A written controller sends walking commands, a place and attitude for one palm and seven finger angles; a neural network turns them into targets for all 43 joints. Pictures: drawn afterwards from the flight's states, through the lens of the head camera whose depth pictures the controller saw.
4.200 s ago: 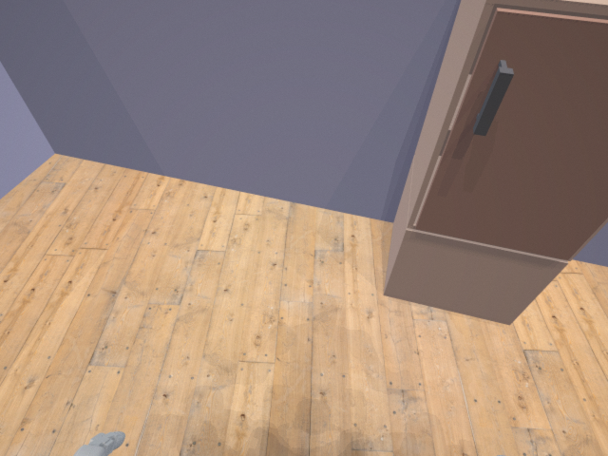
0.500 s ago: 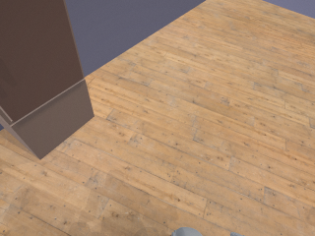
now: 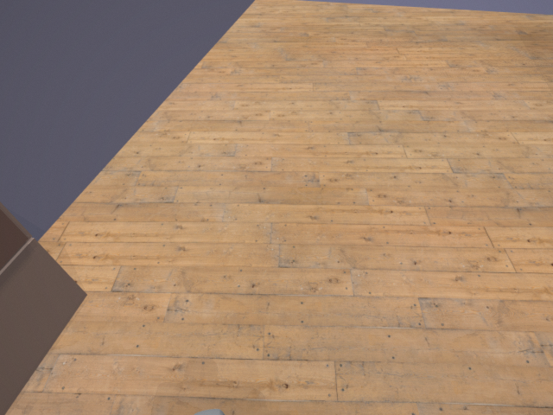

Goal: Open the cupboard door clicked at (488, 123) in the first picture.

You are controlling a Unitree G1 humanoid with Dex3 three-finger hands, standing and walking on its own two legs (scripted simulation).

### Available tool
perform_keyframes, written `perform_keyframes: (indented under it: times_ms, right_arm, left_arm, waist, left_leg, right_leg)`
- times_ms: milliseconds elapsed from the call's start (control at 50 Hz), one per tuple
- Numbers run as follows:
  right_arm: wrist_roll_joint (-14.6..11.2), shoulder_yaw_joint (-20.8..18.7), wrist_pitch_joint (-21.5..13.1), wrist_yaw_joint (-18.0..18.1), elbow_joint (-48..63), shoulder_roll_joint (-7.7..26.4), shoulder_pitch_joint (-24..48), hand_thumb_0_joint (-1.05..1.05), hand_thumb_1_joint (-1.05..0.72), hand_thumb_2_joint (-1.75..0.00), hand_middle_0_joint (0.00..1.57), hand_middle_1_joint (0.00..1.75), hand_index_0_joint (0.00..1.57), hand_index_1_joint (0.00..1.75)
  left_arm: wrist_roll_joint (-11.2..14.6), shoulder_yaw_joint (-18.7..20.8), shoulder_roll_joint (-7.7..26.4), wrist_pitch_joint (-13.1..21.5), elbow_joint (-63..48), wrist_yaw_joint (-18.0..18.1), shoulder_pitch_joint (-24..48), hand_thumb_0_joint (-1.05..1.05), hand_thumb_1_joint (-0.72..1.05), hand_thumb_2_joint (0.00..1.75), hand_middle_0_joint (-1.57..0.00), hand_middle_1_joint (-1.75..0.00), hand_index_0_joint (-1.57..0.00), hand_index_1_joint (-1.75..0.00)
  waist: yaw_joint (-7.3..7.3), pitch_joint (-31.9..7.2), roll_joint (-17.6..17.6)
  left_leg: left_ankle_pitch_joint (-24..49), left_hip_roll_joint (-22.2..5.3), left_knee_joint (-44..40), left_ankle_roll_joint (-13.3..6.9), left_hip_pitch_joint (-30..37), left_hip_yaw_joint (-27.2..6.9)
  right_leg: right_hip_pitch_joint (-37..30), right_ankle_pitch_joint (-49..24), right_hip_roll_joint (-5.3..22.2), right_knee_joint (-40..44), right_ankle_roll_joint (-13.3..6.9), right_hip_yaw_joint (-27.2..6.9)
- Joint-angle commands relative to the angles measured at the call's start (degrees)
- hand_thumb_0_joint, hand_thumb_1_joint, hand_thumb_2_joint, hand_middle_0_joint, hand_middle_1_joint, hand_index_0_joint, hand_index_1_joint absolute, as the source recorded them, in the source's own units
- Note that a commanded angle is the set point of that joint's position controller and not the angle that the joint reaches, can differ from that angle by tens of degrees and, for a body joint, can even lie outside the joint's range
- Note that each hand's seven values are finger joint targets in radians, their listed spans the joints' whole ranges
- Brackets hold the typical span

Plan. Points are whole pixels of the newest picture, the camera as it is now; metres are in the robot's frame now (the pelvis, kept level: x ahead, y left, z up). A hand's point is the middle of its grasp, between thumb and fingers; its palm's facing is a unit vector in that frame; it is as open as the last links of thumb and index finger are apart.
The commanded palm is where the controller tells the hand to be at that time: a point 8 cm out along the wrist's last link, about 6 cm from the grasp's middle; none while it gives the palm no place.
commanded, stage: walk to a spot facing it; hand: left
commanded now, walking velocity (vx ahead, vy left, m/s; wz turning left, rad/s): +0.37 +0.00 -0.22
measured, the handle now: out of the picture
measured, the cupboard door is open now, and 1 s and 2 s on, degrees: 0 0 0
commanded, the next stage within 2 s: turn to face it in 1.00 s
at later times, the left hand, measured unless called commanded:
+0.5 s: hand (143, 393) +0.20 +0.26 -0.19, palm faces -0.06 -0.99 -0.13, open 7.4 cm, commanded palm none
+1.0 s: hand (210, 272) +0.44 +0.18 -0.17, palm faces -0.44 -0.89 -0.15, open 7.4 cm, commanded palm none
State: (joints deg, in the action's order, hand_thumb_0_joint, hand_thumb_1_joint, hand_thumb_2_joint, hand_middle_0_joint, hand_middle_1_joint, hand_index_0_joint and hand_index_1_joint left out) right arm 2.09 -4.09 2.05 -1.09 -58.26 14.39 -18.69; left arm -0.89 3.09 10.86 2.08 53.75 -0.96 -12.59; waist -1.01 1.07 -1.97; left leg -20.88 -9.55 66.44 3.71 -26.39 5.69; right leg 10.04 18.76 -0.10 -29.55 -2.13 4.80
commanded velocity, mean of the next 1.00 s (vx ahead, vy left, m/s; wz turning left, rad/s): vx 0.14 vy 0.00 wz -0.48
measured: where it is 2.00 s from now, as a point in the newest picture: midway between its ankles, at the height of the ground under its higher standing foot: (287, 412)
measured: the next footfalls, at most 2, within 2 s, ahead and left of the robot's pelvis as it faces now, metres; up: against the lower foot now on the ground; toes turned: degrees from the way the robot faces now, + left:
left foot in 0.32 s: +0.31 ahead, +0.12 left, +0.00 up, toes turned +3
right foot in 1.10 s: +0.26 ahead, -0.07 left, +0.00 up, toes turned -39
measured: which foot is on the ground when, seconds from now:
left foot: up 0.00-0.30, down 0.32-1.00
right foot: down 0.00-0.34, up 0.36-1.00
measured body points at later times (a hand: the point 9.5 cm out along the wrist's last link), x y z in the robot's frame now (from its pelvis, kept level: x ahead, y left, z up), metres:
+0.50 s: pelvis +0.19 +0.08 +0.00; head +0.20 +0.12 +0.45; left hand +0.20 +0.31 -0.18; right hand +0.24 -0.17 -0.13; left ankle +0.27 +0.12 -0.74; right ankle +0.12 -0.07 -0.62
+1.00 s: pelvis +0.27 +0.07 +0.00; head +0.31 +0.06 +0.44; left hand +0.46 +0.22 -0.16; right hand +0.15 -0.11 -0.16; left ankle +0.27 +0.12 -0.74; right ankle +0.23 -0.06 -0.70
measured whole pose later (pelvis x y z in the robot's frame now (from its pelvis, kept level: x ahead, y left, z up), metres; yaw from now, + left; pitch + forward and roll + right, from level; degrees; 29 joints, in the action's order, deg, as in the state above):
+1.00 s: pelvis +0.27 +0.07 +0.00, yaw -27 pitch +0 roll -1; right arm 2.0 -3.2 -0.6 1.0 -59.3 6.0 -19.7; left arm -1.7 5.3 8.5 -4.3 54.4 -0.9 -8.1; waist -2.6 4.5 0.2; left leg -21.7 -8.1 31.9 -3.7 -9.4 29.5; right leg 25.1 20.8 5.4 -49.8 2.9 6.2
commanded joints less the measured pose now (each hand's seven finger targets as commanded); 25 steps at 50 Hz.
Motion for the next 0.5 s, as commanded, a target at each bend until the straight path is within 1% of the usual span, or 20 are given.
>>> perform_keyframes:
  times_ms: [0, 20, 40, 80, 120, 160, 200, 220, 240, 260, 280, 300, 320, 340, 360, 380, 400, 420, 440, 480]
  right_arm:
    - [-0.1, -0.4, -2.8, 0.0, 5.7, 2.1, 3.2, 0.00, -0.90, -0.90, 0.20, 0.30, 0.20, 0.30]
    - [-0.2, -0.3, -2.8, -0.1, 5.8, 2.0, 4.0, 0.00, -0.90, -0.90, 0.20, 0.30, 0.20, 0.30]
    - [-0.2, -0.3, -2.8, -0.2, 6.3, 1.8, 5.7, 0.00, -0.90, -0.90, 0.20, 0.30, 0.20, 0.30]
    - [-0.5, -0.2, -3.1, -0.5, 7.5, 1.5, 8.6, 0.00, -0.90, -0.90, 0.20, 0.30, 0.20, 0.30]
    - [-0.5, 0.2, -3.5, -0.7, 8.5, 1.0, 12.4, 0.00, -0.90, -0.90, 0.20, 0.30, 0.20, 0.30]
    - [-0.7, 0.5, -3.9, -0.9, 9.4, 0.3, 15.1, 0.00, -0.90, -0.90, 0.20, 0.30, 0.20, 0.30]
    - [-0.9, 0.7, -4.4, -1.1, 9.7, -0.3, 16.4, 0.00, -0.90, -0.90, 0.20, 0.30, 0.20, 0.30]
    - [-0.9, 0.6, -4.7, -0.9, 9.4, -0.1, 15.2, 0.00, -0.90, -0.90, 0.20, 0.30, 0.20, 0.30]
    - [-0.9, 0.3, -5.1, -0.5, 8.4, 0.6, 12.1, 0.00, -0.90, -0.90, 0.20, 0.30, 0.20, 0.30]
    - [-0.7, -0.1, -5.3, 0.0, 6.2, 1.6, 5.8, 0.00, -0.90, -0.90, 0.20, 0.30, 0.20, 0.30]
    - [-0.4, -0.9, -5.7, 0.7, 3.2, 4.5, -3.9, 0.00, -0.90, -0.90, 0.20, 0.30, 0.20, 0.30]
    - [0.5, -2.3, -6.0, 1.4, 1.4, 10.9, -11.3, 0.00, -0.90, -0.90, 0.20, 0.30, 0.20, 0.30]
    - [0.0, -2.5, -5.8, 1.7, 1.0, 14.2, -13.6, 0.00, -0.90, -0.90, 0.20, 0.30, 0.20, 0.30]
    - [-0.6, -1.8, -5.2, 1.9, 2.2, 11.6, -7.7, 0.00, -0.90, -0.90, 0.20, 0.30, 0.20, 0.30]
    - [-0.8, -1.2, -5.4, 2.1, 3.4, 8.2, -1.7, 0.00, -0.90, -0.90, 0.20, 0.30, 0.20, 0.30]
    - [-1.0, -0.3, -5.6, 2.2, 4.9, 5.0, 2.4, 0.00, -0.90, -0.90, 0.20, 0.30, 0.20, 0.30]
    - [-0.7, 0.4, -6.0, 2.3, 4.7, 2.6, 3.2, 0.00, -0.90, -0.90, 0.20, 0.30, 0.20, 0.30]
    - [-0.8, 0.6, -6.4, 2.4, 4.2, 1.3, 3.7, 0.00, -0.90, -0.90, 0.20, 0.30, 0.20, 0.30]
    - [-1.0, 0.7, -6.7, 2.6, 4.0, 0.5, 3.6, 0.00, -0.90, -0.90, 0.20, 0.30, 0.20, 0.30]
    - [-1.4, 0.6, -6.6, 2.8, 3.9, 0.1, 4.3, 0.00, -0.90, -0.90, 0.20, 0.30, 0.20, 0.30]
  left_arm:
    - [-0.1, 1.6, 9.3, 2.0, 0.2, 1.0, -5.8, 0.00, 0.90, 0.90, -0.20, -0.30, -0.20, -0.30]
    - [-0.2, 1.6, 8.9, 2.2, 0.8, 1.0, -6.3, 0.00, 0.90, 0.90, -0.20, -0.30, -0.20, -0.30]
    - [-0.2, 1.3, 8.3, 2.4, 1.4, 1.1, -7.6, 0.00, 0.90, 0.90, -0.20, -0.30, -0.20, -0.30]
    - [-0.2, 1.2, 8.2, 2.7, 2.7, 1.4, -9.1, 0.00, 0.90, 0.90, -0.20, -0.30, -0.20, -0.30]
    - [-0.3, 0.9, 7.4, 2.9, 3.8, 1.8, -10.8, 0.00, 0.90, 0.90, -0.20, -0.30, -0.20, -0.30]
    - [-0.4, 0.7, 7.4, 2.8, 4.8, 2.2, -11.6, 0.00, 0.90, 0.90, -0.20, -0.30, -0.20, -0.30]
    - [-0.5, 0.8, 7.6, 2.6, 5.6, 2.5, -12.1, 0.00, 0.90, 0.90, -0.20, -0.30, -0.20, -0.30]
    - [-0.6, 1.0, 8.1, 2.6, 5.8, 2.6, -11.5, 0.00, 0.90, 0.90, -0.20, -0.30, -0.20, -0.30]
    - [-0.5, 1.1, 8.8, 2.6, 5.9, 2.5, -10.6, 0.00, 0.90, 0.90, -0.20, -0.30, -0.20, -0.30]
    - [-0.4, 1.3, 9.0, 2.5, 5.9, 2.5, -9.7, 0.00, 0.90, 0.90, -0.20, -0.30, -0.20, -0.30]
    - [-0.2, 1.5, 8.1, 2.5, 6.1, 2.4, -9.4, 0.00, 0.90, 0.90, -0.20, -0.30, -0.20, -0.30]
    - [0.5, 1.7, 5.2, 2.0, 5.7, 1.8, -13.3, 0.00, 0.90, 0.90, -0.20, -0.30, -0.20, -0.30]
    - [0.8, 1.0, 3.2, 1.8, 4.8, 1.4, -15.5, 0.00, 0.90, 0.90, -0.20, -0.30, -0.20, -0.30]
    - [0.3, 1.5, 5.0, 1.4, 4.7, 1.6, -13.6, 0.00, 0.90, 0.90, -0.20, -0.30, -0.20, -0.30]
    - [0.1, 1.6, 4.3, 0.8, 4.9, 1.3, -10.9, 0.00, 0.90, 0.90, -0.20, -0.30, -0.20, -0.30]
    - [-0.3, 1.6, 3.9, 0.4, 4.6, 0.5, -8.0, 0.00, 0.90, 0.90, -0.20, -0.30, -0.20, -0.30]
    - [-0.6, 1.9, 2.8, -0.2, 4.9, 0.0, -8.3, 0.00, 0.90, 0.90, -0.20, -0.30, -0.20, -0.30]
    - [-0.8, 2.0, 1.3, -1.2, 5.6, 0.0, -10.3, 0.00, 0.90, 0.90, -0.20, -0.30, -0.20, -0.30]
    - [-0.8, 2.1, 0.5, -2.0, 5.9, 0.1, -12.3, 0.00, 0.90, 0.90, -0.20, -0.30, -0.20, -0.30]
    - [-0.6, 2.7, 0.1, -3.2, 6.2, 0.2, -14.4, 0.00, 0.90, 0.90, -0.20, -0.30, -0.20, -0.30]
  waist:
    - [0.30, 3.5, 8.7]
    - [0.30, 3.9, 9.2]
    - [0.78, 4.2, 9.2]
    - [1.18, 4.5, 8.4]
    - [2.27, 5.3, 8.3]
    - [2.79, 6.0, 8.5]
    - [3.03, 6.2, 8.5]
    - [2.20, 5.8, 8.9]
    - [0.66, 4.3, 8.2]
    - [-2.21, 1.8, 6.8]
    - [-5.98, -3.6, 2.9]
    - [-7.14, -11.7, -11.9]
    - [-5.65, -14.2, -22.5]
    - [-4.17, -10.6, -14.7]
    - [-2.33, -4.6, -11.7]
    - [-1.03, 2.0, -5.9]
    - [0.65, 4.5, -4.5]
    - [2.21, 4.9, -4.6]
    - [3.13, 4.0, -5.9]
    - [4.53, 2.5, -5.8]
  left_leg:
    - [7.1, -0.1, -2.4, 1.2, -11.2, -1.1]
    - [8.5, 0.1, -3.4, 1.3, -11.7, -0.9]
    - [9.8, 0.4, -4.6, 1.2, -12.4, -0.9]
    - [11.5, 0.4, -7.6, 1.0, -14.0, -1.0]
    - [12.5, 0.8, -12.4, 0.4, -14.3, -0.6]
    - [12.4, 1.3, -18.2, -0.3, -12.5, -0.1]
    - [11.6, 2.3, -24.0, -1.5, -7.4, 0.3]
    - [10.4, 3.0, -26.5, -2.2, -3.4, 0.3]
    - [9.8, 4.6, -28.6, -2.9, 2.2, 1.2]
    - [11.7, 6.0, -31.9, -3.4, 11.1, 1.7]
    - [13.3, 5.2, -35.3, -3.7, 23.2, -1.3]
    - [11.0, -7.4, -38.9, -6.6, 35.6, -15.5]
    - [8.9, -18.8, -49.0, -9.6, 39.5, -32.4]
    - [-4.0, -19.5, -53.3, -10.7, 30.8, -33.1]
    - [-10.3, -17.5, -56.1, -7.6, 23.6, -28.6]
    - [-8.8, -15.2, -56.8, -6.2, 15.6, -22.8]
    - [-4.6, -12.4, -57.2, -3.4, 10.4, -16.9]
    - [-0.5, -10.5, -56.9, -1.3, 7.5, -11.2]
    - [2.0, -9.2, -56.6, -0.3, 6.4, -7.4]
    - [6.6, -8.0, -55.8, 0.1, 6.3, -2.2]
  right_leg:
    - [-3.9, -23.4, 12.2, 16.1, -5.5, -11.2]
    - [-4.0, -24.3, 11.9, 16.5, -5.7, -10.9]
    - [-4.4, -25.1, 11.8, 16.7, -5.9, -11.2]
    - [-6.1, -25.0, 12.0, 16.9, -6.7, -12.0]
    - [-7.5, -25.8, 12.2, 16.8, -7.1, -12.5]
    - [-8.8, -27.6, 12.6, 16.4, -6.9, -12.6]
    - [-8.1, -29.1, 12.9, 15.4, -6.3, -12.8]
    - [-7.4, -31.8, 13.3, 13.5, -6.2, -12.8]
    - [-6.5, -35.9, 12.9, 10.1, -5.9, -12.4]
    - [-4.0, -38.2, 11.6, 3.7, -5.0, -11.2]
    - [-0.6, -33.8, 8.6, -8.5, -3.2, -10.2]
    - [8.6, -12.3, 1.0, -25.2, -0.7, -4.2]
    - [19.2, 14.1, -4.1, -42.1, 0.3, -4.2]
    - [20.1, 12.5, -0.3, -47.5, -0.7, -8.5]
    - [22.7, 6.1, 2.0, -49.8, -0.2, -8.5]
    - [22.8, 1.0, 4.6, -48.9, 0.3, -7.6]
    - [20.5, -2.1, 5.2, -47.5, 0.8, -7.6]
    - [18.7, -4.1, 5.0, -46.6, 1.2, -7.3]
    - [17.7, -5.3, 4.6, -46.2, 1.6, -6.9]
    - [17.8, -8.0, 4.3, -46.1, 2.3, -6.3]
